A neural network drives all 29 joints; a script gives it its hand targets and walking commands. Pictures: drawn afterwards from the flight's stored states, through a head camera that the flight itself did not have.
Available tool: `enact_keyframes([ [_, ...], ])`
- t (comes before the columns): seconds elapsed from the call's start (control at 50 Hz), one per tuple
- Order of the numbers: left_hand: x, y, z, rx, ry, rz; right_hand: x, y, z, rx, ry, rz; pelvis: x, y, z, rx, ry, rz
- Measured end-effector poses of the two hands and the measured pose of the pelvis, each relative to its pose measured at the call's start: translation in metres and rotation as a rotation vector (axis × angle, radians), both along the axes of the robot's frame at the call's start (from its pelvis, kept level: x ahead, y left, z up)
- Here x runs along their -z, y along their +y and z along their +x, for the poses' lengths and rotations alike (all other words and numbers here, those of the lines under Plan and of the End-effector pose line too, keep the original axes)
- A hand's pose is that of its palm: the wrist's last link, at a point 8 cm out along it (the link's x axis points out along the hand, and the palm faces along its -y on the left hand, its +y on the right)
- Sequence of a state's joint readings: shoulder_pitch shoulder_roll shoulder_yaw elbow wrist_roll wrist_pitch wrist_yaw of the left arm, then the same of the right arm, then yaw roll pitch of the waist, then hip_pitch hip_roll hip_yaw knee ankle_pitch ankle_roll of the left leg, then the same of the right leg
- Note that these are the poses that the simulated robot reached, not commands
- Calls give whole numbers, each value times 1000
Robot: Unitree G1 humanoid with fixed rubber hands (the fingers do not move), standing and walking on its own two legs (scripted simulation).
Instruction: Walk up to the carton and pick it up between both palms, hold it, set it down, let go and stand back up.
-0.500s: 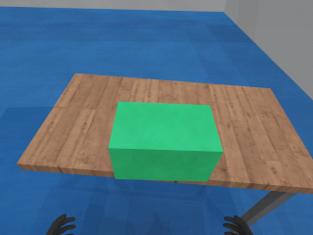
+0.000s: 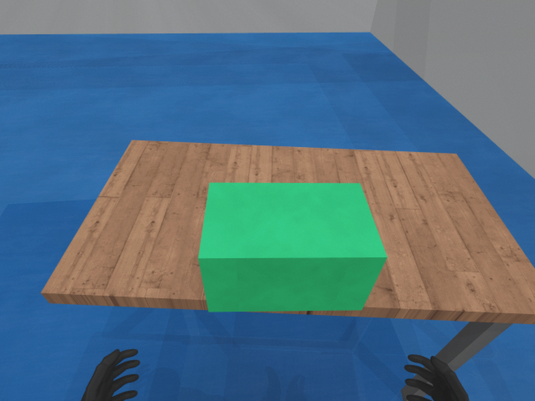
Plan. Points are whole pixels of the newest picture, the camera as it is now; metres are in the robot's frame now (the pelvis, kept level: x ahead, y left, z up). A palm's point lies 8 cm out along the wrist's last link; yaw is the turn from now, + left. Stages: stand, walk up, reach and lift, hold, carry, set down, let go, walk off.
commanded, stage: reach and lift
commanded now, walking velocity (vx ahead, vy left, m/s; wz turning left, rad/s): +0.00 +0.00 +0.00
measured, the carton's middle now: (285, 246) +0.41 -0.02 +0.00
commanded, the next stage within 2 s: none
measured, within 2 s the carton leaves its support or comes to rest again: neither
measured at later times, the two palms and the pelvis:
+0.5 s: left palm (94, 371) +0.18 +0.24 +0.01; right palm (460, 376) +0.19 -0.24 +0.02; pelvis +0.00 -0.01 +0.00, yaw +1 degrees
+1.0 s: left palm (109, 284) +0.28 +0.24 +0.08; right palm (467, 305) +0.26 -0.26 +0.07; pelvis +0.01 -0.01 +0.00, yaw +0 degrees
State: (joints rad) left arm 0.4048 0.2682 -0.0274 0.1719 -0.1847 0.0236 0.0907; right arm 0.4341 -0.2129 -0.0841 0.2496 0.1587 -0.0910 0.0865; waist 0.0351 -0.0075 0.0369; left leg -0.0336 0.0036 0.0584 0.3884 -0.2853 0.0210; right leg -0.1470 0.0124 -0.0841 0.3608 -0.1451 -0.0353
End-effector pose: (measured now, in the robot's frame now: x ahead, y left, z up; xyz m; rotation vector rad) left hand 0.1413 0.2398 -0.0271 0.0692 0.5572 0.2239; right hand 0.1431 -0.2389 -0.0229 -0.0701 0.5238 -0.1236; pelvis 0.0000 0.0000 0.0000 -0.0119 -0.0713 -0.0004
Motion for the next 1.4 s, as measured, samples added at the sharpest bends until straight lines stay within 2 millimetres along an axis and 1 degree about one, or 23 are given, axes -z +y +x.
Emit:
enact_keyframes([
  [0.1, -7, 1, 8, 4, -48, -3, -9, -2, 7, 5, -48, 6, 1, -1, -1, -2, 7, 2],
  [0.24, -21, 2, 22, 15, -133, -11, -24, -2, 22, 9, -123, 30, 1, -4, -1, -7, 9, 5],
  [0.4, -38, 2, 35, 32, -213, -8, -37, -3, 37, 15, -190, 55, 1, -6, 1, -14, 7, 3],
  [0.52, -43, 2, 45, 33, -224, -26, -43, -3, 48, 13, -205, 68, 1, -8, 2, -18, 17, 5],
  [0.62, -53, -1, 64, 52, -234, -37, -54, -5, 65, 7, -216, 70, 0, -9, 3, -19, 27, 6],
  [0.8, -83, 0, 104, 80, -270, -41, -78, -11, 92, 7, -238, 67, -1, -9, 4, -10, 42, 5],
  [0.92, -95, 1, 125, 86, -262, -45, -89, -16, 108, 13, -243, 62, -1, -8, 5, -4, 59, 3],
  [1.04, -107, -3, 142, 102, -264, -52, -102, -19, 124, 6, -264, 52, -2, -6, 7, -2, 75, 0],
  [1.24, -124, -2, 173, 95, -269, -63, -123, -24, 155, -8, -285, 51, -2, -6, 9, -4, 98, -3],
  [1.4, -140, -2, 195, 96, -278, -63, -138, -26, 175, -4, -295, 53, -2, -6, 8, -6, 109, -4],
])
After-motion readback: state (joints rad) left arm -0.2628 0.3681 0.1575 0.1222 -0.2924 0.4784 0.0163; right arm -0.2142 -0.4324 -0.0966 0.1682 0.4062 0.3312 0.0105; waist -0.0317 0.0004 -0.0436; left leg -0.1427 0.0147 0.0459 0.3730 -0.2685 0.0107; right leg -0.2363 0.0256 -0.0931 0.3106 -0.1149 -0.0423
